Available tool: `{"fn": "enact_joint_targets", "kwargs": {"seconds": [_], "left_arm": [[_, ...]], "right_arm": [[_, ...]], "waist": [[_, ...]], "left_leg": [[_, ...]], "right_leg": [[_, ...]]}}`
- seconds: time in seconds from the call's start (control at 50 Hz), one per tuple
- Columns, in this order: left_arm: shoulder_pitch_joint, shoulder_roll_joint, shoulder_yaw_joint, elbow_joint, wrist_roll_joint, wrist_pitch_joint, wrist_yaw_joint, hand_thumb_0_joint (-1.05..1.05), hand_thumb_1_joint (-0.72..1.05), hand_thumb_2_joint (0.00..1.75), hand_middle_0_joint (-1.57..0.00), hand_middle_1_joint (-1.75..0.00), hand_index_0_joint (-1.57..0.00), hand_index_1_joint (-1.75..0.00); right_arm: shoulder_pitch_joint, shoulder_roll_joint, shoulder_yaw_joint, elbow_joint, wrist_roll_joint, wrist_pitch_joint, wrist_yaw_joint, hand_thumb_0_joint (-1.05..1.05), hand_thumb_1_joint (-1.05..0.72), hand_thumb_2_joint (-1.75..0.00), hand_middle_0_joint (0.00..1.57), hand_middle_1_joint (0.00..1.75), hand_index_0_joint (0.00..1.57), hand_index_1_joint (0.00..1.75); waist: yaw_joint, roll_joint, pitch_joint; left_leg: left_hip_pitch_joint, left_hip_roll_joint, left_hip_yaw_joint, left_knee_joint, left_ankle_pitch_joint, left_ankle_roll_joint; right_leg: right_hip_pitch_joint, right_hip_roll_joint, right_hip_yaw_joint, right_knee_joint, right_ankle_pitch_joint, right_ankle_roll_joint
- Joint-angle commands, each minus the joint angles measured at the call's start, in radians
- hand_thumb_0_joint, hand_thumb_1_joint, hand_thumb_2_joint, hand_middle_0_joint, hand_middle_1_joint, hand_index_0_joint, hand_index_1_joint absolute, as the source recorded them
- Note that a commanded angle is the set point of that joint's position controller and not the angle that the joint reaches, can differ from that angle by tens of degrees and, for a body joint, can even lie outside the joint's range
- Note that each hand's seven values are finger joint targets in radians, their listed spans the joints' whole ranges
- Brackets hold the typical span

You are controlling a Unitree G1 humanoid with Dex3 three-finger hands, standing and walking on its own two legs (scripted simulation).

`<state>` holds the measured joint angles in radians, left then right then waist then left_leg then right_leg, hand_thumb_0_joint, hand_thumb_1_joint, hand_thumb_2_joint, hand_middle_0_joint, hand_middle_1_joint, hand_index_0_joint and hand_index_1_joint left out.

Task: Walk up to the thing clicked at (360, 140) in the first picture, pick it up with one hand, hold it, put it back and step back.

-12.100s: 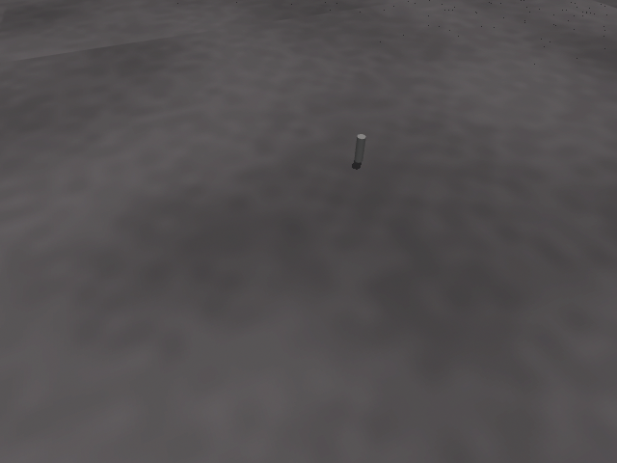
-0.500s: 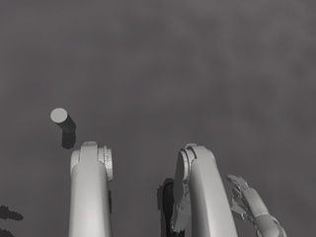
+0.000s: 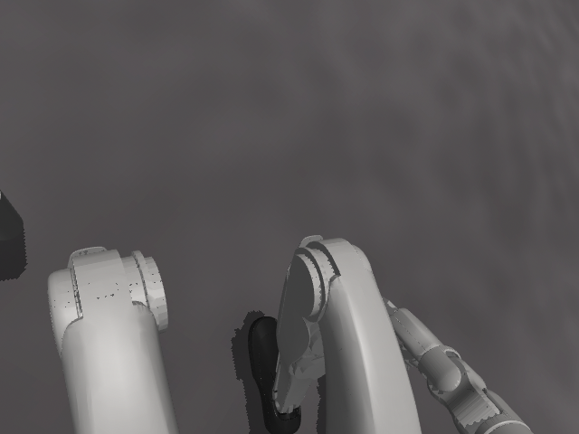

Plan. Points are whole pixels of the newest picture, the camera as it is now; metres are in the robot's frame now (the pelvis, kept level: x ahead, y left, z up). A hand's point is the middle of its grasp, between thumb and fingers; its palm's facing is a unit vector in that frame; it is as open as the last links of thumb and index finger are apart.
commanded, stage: close in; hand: left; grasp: from the side
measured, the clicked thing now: out of the picture +0.39 +0.32 -0.22
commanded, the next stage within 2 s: rest palm in 0.64 s
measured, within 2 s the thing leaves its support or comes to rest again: leaves its support in 1.84 s
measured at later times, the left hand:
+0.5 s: hand out of the picture +0.34 +0.32 -0.18, palm faces +0.32 -0.95 +0.04, open 17.7 cm
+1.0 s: hand out of the picture +0.37 +0.30 -0.19, palm faces +0.36 -0.93 +0.01, open 14.4 cm
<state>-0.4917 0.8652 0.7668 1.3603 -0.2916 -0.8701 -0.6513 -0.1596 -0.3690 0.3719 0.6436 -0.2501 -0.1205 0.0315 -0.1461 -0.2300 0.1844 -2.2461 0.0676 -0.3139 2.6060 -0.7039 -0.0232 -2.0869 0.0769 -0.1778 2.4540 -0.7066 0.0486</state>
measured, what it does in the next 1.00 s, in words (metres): stands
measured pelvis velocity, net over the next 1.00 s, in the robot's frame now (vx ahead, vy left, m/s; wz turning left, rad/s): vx -0.01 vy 0.01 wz -0.06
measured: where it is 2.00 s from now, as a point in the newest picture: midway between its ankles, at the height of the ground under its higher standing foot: (204, 416)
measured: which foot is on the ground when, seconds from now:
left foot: down 0.00-1.00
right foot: down 0.00-1.00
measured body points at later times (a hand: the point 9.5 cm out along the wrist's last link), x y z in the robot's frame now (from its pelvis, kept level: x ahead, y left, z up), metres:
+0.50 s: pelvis -0.01 +0.01 -0.02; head +0.18 +0.20 +0.34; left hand +0.32 +0.37 -0.18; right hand +0.20 -0.22 -0.04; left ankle +0.08 +0.13 -0.26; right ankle +0.11 -0.12 -0.26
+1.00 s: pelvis -0.01 +0.01 -0.02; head +0.19 +0.20 +0.33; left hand +0.34 +0.35 -0.19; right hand +0.18 -0.22 -0.05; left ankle +0.08 +0.13 -0.26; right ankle +0.11 -0.12 -0.26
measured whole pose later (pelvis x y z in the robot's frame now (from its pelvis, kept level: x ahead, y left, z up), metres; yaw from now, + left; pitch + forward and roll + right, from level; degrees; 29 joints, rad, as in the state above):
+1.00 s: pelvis -0.01 +0.01 -0.02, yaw -3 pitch +9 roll -17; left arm -0.47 0.76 0.54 1.39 -0.19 -1.16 -0.12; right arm -0.19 -0.36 0.51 0.56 -0.36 -0.03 0.15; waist -0.18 -0.29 0.29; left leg -2.22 0.05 -0.42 2.71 -0.70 -0.01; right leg -2.03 0.11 -0.25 2.47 -0.66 0.07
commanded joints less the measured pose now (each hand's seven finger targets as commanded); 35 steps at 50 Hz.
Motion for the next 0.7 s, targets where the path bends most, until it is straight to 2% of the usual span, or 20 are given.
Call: {"fn": "enact_joint_targets", "kwargs": {"seconds": [0.0,0.04,0.16,0.22,0.26,0.28,0.3,0.32,0.36,0.38,0.44,0.46,0.56,0.62,0.66,0.68], "left_arm": [[-0.108,0.278,0.026,-0.117,-0.02,-0.141,0.079,0.0,-0.61,0.03,-0.07,-0.11,-0.07,-0.1],[-0.114,0.255,0.019,-0.132,-0.021,-0.174,0.118,0.0,-0.61,0.03,-0.07,-0.11,-0.07,-0.1],[-0.098,0.199,-0.025,-0.18,0.018,-0.224,0.227,0.0,-0.61,0.02,-0.07,-0.09,-0.07,-0.09],[-0.078,0.109,-0.093,-0.179,0.03,-0.23,0.254,0.0,-0.61,0.02,-0.06,-0.08,-0.07,-0.08],[-0.088,0.076,-0.131,-0.183,0.033,-0.234,0.269,0.0,-0.61,0.02,-0.06,-0.08,-0.07,-0.07],[-0.079,0.076,-0.128,-0.177,0.032,-0.236,0.282,0.0,-0.61,0.01,-0.06,-0.07,-0.07,-0.06],[-0.08,0.077,-0.143,-0.185,0.033,-0.243,0.288,0.0,-0.61,0.02,-0.06,-0.07,-0.07,-0.06],[-0.068,0.073,-0.14,-0.183,0.032,-0.247,0.298,0.0,-0.61,0.02,-0.06,-0.07,-0.07,-0.07],[-0.086,0.072,-0.145,-0.19,0.027,-0.26,0.318,0.0,-0.61,0.02,-0.06,-0.07,-0.06,-0.06],[-0.082,0.05,-0.151,-0.179,0.024,-0.266,0.329,0.0,-0.58,0.03,-0.05,-0.07,-0.06,-0.06],[-0.088,0.055,-0.158,-0.16,0.042,-0.279,0.369,0.0,-0.58,0.05,-0.05,-0.07,-0.06,-0.07],[-0.111,0.052,-0.175,-0.155,0.05,-0.288,0.378,0.0,-0.57,0.06,-0.05,-0.07,-0.05,-0.06],[-0.119,0.057,-0.186,-0.139,0.076,-0.316,0.424,0.0,-0.5,0.09,-0.04,-0.06,-0.04,-0.06],[-0.116,0.032,-0.205,-0.129,0.085,-0.322,0.448,0.0,-0.47,0.12,-0.05,-0.08,-0.05,-0.08],[-0.133,0.041,-0.213,-0.129,0.09,-0.331,0.461,0.0,-0.46,0.11,-0.05,-0.08,-0.06,-0.07],[-0.113,0.036,-0.203,-0.12,0.087,-0.329,0.47,0.0,-0.44,0.13,-0.06,-0.08,-0.06,-0.08]], "right_arm": [[0.008,-0.332,-0.081,-0.049,-0.019,0.009,-0.015,0.0,-0.93,-0.91,0.2,0.3,0.2,0.3],[-0.001,-0.336,-0.072,-0.059,-0.028,0.016,-0.006,0.0,-0.93,-0.91,0.2,0.3,0.2,0.3],[-0.001,-0.34,-0.068,-0.063,-0.059,0.039,0.018,0.0,-0.94,-0.91,0.2,0.3,0.2,0.3],[-0.004,-0.341,-0.077,-0.064,-0.065,0.046,0.031,0.0,-0.93,-0.91,0.2,0.3,0.2,0.3],[-0.012,-0.347,-0.08,-0.068,-0.06,0.048,0.038,0.0,-0.93,-0.91,0.2,0.3,0.2,0.3],[-0.014,-0.347,-0.078,-0.073,-0.06,0.05,0.042,0.0,-0.93,-0.9,0.2,0.3,0.2,0.3],[-0.016,-0.349,-0.075,-0.075,-0.06,0.052,0.046,0.0,-0.93,-0.91,0.2,0.3,0.2,0.3],[-0.02,-0.347,-0.075,-0.08,-0.059,0.054,0.049,0.0,-0.93,-0.9,0.2,0.3,0.2,0.3],[-0.017,-0.346,-0.068,-0.082,-0.062,0.058,0.054,0.0,-0.93,-0.9,0.2,0.3,0.2,0.3],[-0.024,-0.345,-0.064,-0.088,-0.064,0.06,0.057,0.0,-0.92,-0.9,0.2,0.3,0.2,0.3],[-0.026,-0.343,-0.059,-0.095,-0.069,0.067,0.062,0.0,-0.92,-0.9,0.2,0.3,0.2,0.3],[-0.031,-0.345,-0.055,-0.094,-0.071,0.069,0.064,0.0,-0.92,-0.9,0.2,0.3,0.2,0.3],[-0.031,-0.342,-0.042,-0.103,-0.086,0.08,0.073,0.0,-0.91,-0.9,0.2,0.3,0.2,0.3],[-0.035,-0.343,-0.035,-0.106,-0.093,0.083,0.076,0.0,-0.91,-0.9,0.2,0.3,0.2,0.3],[-0.043,-0.351,-0.035,-0.107,-0.092,0.086,0.079,0.0,-0.9,-0.9,0.2,0.3,0.2,0.3],[-0.035,-0.347,-0.031,-0.114,-0.094,0.088,0.081,0.0,-0.9,-0.9,0.2,0.3,0.2,0.3]], "waist": [[-0.017,0.509,-0.587],[-0.026,0.52,-0.575],[-0.034,0.557,-0.559],[-0.058,0.551,-0.535],[-0.073,0.527,-0.496],[-0.07,0.504,-0.492],[-0.08,0.493,-0.492],[-0.069,0.48,-0.489],[-0.077,0.479,-0.489],[-0.08,0.465,-0.485],[-0.08,0.47,-0.451],[-0.093,0.475,-0.428],[-0.096,0.476,-0.427],[-0.105,0.485,-0.412],[-0.114,0.499,-0.397],[-0.104,0.479,-0.405]], "left_leg": [[0.479,0.041,0.103,-0.284,0.159,-0.005],[0.476,0.04,0.096,-0.283,0.156,-0.007],[0.471,0.037,0.095,-0.262,0.17,-0.014],[0.466,0.034,0.086,-0.264,0.159,-0.018],[0.446,0.032,0.077,-0.27,0.13,-0.016],[0.433,0.033,0.073,-0.265,0.121,-0.013],[0.42,0.029,0.071,-0.26,0.1,-0.01],[0.415,0.03,0.073,-0.255,0.098,-0.007],[0.405,0.027,0.069,-0.254,0.081,-0.007],[0.408,0.027,0.061,-0.256,0.087,-0.008],[0.408,0.032,0.048,-0.27,0.065,-0.011],[0.388,0.03,0.048,-0.265,0.055,-0.011],[0.388,0.03,0.046,-0.262,0.044,-0.01],[0.406,0.034,0.034,-0.27,0.05,-0.014],[0.395,0.031,0.029,-0.275,0.023,-0.014],[0.391,0.03,0.029,-0.272,0.02,-0.011]], "right_leg": [[0.21,0.029,-0.115,-0.172,0.175,-0.07],[0.217,0.03,-0.124,-0.167,0.182,-0.069],[0.237,0.032,-0.137,-0.16,0.223,-0.066],[0.221,0.034,-0.149,-0.157,0.226,-0.065],[0.203,0.033,-0.159,-0.158,0.209,-0.064],[0.206,0.035,-0.162,-0.16,0.202,-0.062],[0.21,0.036,-0.165,-0.164,0.19,-0.06],[0.211,0.037,-0.163,-0.164,0.191,-0.061],[0.223,0.041,-0.167,-0.166,0.179,-0.06],[0.223,0.043,-0.172,-0.161,0.181,-0.059],[0.194,0.045,-0.174,-0.155,0.162,-0.062],[0.193,0.044,-0.174,-0.154,0.158,-0.061],[0.204,0.049,-0.175,-0.156,0.154,-0.06],[0.198,0.049,-0.18,-0.148,0.167,-0.059],[0.182,0.047,-0.184,-0.146,0.153,-0.059],[0.2,0.051,-0.185,-0.153,0.149,-0.059]]}}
